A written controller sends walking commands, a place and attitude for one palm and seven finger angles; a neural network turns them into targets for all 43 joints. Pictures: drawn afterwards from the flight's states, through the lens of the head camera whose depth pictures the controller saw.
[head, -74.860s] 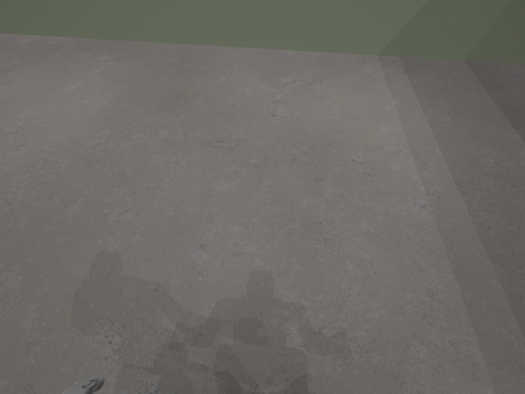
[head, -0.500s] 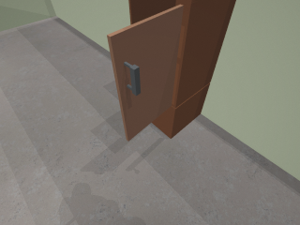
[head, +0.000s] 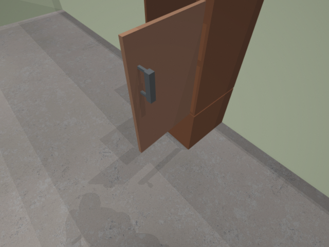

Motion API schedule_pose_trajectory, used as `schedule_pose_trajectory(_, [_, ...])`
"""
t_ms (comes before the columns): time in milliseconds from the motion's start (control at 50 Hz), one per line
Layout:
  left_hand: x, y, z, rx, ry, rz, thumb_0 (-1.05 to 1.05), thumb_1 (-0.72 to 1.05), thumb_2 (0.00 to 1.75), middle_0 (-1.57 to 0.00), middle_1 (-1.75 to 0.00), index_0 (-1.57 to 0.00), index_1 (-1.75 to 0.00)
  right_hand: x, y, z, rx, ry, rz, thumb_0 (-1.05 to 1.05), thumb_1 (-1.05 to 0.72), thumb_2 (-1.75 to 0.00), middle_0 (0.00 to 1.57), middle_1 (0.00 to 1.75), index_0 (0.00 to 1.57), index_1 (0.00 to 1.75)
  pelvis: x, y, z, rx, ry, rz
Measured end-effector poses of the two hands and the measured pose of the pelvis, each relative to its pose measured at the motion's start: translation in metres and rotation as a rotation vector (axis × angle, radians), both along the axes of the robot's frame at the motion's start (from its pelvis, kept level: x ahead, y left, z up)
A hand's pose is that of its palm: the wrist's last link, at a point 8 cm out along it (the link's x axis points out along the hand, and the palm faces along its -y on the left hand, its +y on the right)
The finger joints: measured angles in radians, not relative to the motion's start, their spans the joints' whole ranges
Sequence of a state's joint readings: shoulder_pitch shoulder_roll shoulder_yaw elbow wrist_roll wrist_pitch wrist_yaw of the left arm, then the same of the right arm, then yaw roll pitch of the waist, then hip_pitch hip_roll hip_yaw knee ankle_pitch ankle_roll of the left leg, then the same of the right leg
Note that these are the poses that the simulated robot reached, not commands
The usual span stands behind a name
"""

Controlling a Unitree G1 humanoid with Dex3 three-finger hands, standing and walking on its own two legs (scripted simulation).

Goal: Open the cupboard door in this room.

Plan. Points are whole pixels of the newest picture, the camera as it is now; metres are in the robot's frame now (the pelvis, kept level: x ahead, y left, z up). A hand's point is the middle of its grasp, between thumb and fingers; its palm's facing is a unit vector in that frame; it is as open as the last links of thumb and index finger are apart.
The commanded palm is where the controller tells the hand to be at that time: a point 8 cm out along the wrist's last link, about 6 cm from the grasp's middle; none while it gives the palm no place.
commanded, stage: look to check the result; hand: left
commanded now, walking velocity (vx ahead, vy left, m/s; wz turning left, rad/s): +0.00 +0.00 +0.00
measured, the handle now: (146, 84) +0.59 +0.10 +0.04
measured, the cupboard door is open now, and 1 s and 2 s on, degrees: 94 94 94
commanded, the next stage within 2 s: stand and wait in 0.16 s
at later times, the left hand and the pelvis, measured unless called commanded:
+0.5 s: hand out of the picture +0.03 +0.20 -0.17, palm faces +0.02 -0.97 -0.24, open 7.4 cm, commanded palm none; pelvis +0.01 +0.00 +0.00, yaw +0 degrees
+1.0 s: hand out of the picture +0.03 +0.21 -0.17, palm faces +0.01 -0.97 -0.26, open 7.4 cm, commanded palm none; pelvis +0.01 +0.01 +0.00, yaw +0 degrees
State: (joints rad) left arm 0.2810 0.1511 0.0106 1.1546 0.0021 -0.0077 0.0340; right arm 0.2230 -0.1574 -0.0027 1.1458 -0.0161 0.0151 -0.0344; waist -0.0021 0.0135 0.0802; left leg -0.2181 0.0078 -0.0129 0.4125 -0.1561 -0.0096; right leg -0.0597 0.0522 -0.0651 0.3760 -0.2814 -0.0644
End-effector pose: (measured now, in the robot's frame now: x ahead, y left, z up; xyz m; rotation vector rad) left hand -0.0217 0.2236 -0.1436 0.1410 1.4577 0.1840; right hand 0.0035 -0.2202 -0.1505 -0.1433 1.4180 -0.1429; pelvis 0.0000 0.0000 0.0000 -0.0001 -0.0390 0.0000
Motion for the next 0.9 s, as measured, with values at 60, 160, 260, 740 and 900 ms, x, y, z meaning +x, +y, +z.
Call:
schedule_pose_trajectory(60, [0.004, 0.002, 0.0, 0.002, -0.01, -0.002, 0.01, 0.91, 0.9, -0.2, -0.3, -0.2, -0.3, 0.004, -0.001, 0.001, -0.004, -0.009, 0.004, 0.0, -0.91, -0.9, 0.2, 0.3, 0.2, 0.3, 0.001, 0.001, 0.0, 0.001, -0.001, 0.001])
schedule_pose_trajectory(160, [0.014, 0.007, 0.001, 0.01, -0.034, -0.01, 0.01, 0.91, 0.9, -0.2, -0.3, -0.2, -0.3, 0.011, -0.003, 0.002, -0.01, -0.025, 0.009, 0.0, -0.91, -0.9, 0.2, 0.3, 0.2, 0.3, 0.002, 0.002, 0.001, 0.001, -0.001, 0.001])
schedule_pose_trajectory(260, [0.025, 0.012, 0.003, 0.02, -0.059, -0.02, 0.01, 0.91, 0.9, -0.2, -0.3, -0.2, -0.3, 0.016, -0.005, 0.003, -0.015, -0.037, 0.014, 0.0, -0.91, -0.9, 0.2, 0.3, 0.2, 0.3, 0.002, 0.003, 0.001, 0.003, -0.001, 0.002])
schedule_pose_trajectory(740, [0.047, 0.03, 0.008, 0.05, -0.09, -0.048, 0.01, 0.91, 0.9, -0.2, -0.3, -0.2, -0.3, 0.028, -0.017, 0.008, -0.047, -0.05, 0.023, 0.01, -0.91, -0.9, 0.2, 0.3, 0.2, 0.3, 0.007, 0.006, 0.003, 0.004, 0.003, -0.003])
schedule_pose_trajectory(900, [0.048, 0.032, 0.009, 0.053, -0.086, -0.052, 0.01, 0.91, 0.9, -0.2, -0.3, -0.2, -0.3, 0.032, -0.018, 0.008, -0.048, -0.059, 0.024, 0.01, -0.91, -0.9, 0.2, 0.3, 0.2, 0.3, 0.009, 0.006, 0.003, 0.005, 0.003, -0.006])
